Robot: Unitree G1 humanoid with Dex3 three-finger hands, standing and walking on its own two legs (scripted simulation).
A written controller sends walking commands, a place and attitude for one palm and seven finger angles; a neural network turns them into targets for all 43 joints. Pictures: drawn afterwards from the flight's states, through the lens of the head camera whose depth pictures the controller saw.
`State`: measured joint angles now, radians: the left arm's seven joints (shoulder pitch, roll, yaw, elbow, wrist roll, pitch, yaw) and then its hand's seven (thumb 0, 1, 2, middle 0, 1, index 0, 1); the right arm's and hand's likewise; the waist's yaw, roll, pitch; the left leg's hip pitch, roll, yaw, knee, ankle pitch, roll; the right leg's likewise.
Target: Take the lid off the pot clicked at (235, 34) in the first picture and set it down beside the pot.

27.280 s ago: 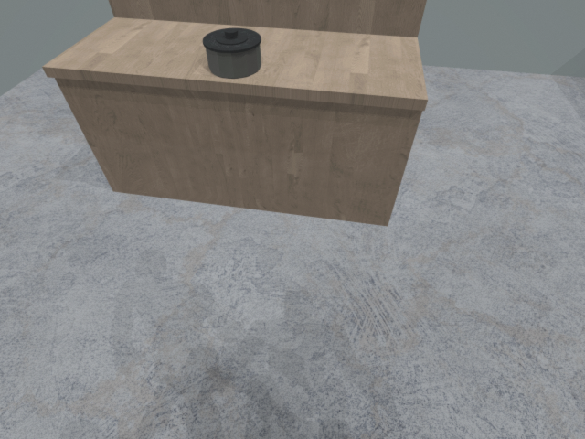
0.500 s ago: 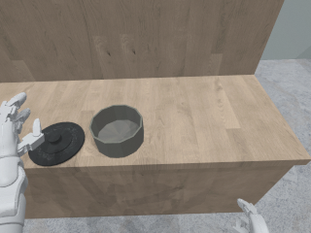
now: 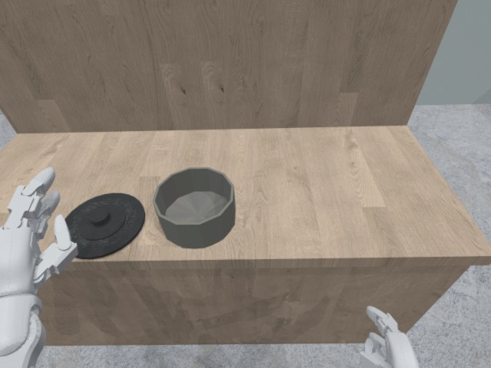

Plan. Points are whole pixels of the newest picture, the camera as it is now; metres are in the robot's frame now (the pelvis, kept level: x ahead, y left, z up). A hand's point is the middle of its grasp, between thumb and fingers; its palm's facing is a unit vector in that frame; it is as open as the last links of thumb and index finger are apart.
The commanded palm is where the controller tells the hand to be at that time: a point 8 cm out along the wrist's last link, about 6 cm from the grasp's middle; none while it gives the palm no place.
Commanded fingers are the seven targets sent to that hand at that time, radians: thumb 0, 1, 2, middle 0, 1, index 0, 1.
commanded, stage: draw the hand back to the body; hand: left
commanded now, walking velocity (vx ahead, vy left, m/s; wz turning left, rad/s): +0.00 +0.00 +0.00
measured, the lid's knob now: (99, 216) +0.45 +0.42 -0.08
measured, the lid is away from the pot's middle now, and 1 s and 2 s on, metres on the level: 0.24 0.24 0.24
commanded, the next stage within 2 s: step back with the hand held close in 0.36 s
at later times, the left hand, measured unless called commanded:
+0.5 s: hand (57, 274) +0.18 +0.25 +0.15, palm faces +0.39 -0.84 -0.36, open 7.4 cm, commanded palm +0.13 +0.29 +0.17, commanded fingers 0.00 0.90 0.90 -0.20 -0.30 -0.20 -0.30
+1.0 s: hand (30, 295) +0.15 +0.27 +0.15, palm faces +0.29 -0.83 -0.48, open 7.4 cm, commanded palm +0.09 +0.32 +0.17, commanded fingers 0.00 0.90 0.90 -0.20 -0.30 -0.20 -0.30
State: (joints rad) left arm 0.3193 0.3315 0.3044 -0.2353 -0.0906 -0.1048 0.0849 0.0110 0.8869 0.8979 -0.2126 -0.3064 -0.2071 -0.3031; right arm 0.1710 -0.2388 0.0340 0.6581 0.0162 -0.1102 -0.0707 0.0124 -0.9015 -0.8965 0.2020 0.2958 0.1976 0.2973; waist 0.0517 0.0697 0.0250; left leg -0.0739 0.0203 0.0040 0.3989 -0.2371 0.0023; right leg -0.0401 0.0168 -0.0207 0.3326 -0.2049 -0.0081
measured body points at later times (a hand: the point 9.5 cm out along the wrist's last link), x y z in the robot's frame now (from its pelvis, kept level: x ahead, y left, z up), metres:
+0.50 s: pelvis +0.00 +0.01 +0.00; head -0.03 +0.00 +0.45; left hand +0.15 +0.30 +0.17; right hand +0.20 -0.19 -0.07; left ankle -0.01 +0.12 -0.75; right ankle -0.01 -0.12 -0.75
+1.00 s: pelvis -0.04 +0.04 -0.02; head -0.02 +0.05 +0.43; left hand +0.13 +0.31 +0.18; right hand +0.13 -0.20 -0.09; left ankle -0.01 +0.12 -0.75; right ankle -0.02 -0.11 -0.75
